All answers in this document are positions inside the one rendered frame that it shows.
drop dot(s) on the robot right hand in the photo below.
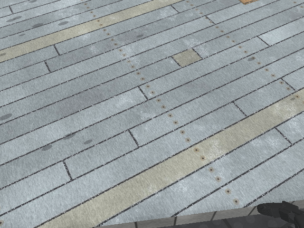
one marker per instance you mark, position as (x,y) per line
(284,210)

